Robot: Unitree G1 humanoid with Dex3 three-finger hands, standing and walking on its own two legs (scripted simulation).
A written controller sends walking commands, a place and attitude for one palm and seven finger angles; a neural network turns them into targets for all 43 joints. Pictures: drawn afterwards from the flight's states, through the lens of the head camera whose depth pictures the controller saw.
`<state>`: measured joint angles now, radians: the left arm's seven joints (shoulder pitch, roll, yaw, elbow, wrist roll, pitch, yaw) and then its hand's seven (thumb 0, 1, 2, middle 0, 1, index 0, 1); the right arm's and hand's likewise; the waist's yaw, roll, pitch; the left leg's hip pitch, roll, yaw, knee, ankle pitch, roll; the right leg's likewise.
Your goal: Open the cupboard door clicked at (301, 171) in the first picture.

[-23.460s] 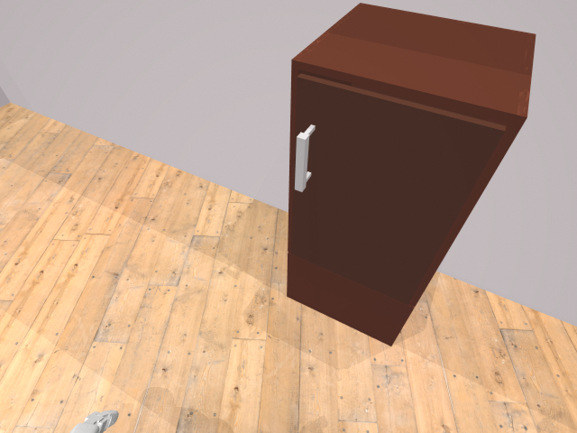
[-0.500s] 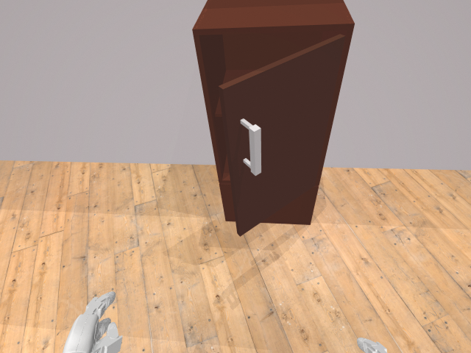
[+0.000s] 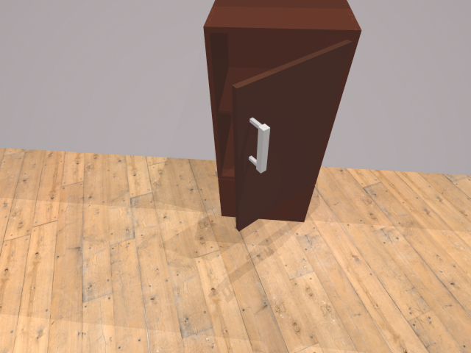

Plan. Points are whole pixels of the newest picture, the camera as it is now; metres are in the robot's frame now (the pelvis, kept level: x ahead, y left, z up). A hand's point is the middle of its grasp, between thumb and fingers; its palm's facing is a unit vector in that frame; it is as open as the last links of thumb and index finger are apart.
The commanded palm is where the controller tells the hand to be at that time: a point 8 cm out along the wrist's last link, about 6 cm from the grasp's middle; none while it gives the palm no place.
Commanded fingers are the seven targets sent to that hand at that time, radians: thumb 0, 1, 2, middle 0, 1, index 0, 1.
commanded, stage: let the arm hang, fingers relaxed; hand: left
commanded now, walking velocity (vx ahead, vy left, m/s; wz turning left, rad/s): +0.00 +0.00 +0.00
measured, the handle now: (257, 145) +0.61 -0.01 -0.02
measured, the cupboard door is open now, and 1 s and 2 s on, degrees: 42 42 42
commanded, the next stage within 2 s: look to check the result in 0.42 s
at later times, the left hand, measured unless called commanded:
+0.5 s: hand out of the picture -0.01 +0.17 -0.18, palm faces +0.06 -0.99 -0.16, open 7.4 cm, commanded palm none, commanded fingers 0.00 0.90 0.90 -0.20 -0.30 -0.20 -0.30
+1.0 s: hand out of the picture +0.01 +0.17 -0.18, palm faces +0.05 -0.99 -0.16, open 7.4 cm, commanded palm none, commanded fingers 0.00 0.90 0.90 -0.20 -0.30 -0.20 -0.30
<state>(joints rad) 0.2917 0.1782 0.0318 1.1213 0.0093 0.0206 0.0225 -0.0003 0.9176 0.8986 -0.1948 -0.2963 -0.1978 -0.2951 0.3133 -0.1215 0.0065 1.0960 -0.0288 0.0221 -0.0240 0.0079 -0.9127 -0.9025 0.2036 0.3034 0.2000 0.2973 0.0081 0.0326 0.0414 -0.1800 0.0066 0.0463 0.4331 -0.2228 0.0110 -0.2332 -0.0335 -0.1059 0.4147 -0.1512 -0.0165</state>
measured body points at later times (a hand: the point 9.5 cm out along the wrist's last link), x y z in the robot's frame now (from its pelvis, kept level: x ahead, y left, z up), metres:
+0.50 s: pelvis +0.01 +0.02 +0.00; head +0.02 +0.02 +0.45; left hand -0.01 +0.22 -0.16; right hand -0.02 -0.19 -0.16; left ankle +0.01 +0.11 -0.74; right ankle +0.05 -0.11 -0.74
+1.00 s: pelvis +0.02 +0.02 +0.00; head +0.04 +0.02 +0.45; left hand +0.01 +0.23 -0.16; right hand +0.01 -0.19 -0.16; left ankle +0.01 +0.11 -0.74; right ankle +0.05 -0.11 -0.74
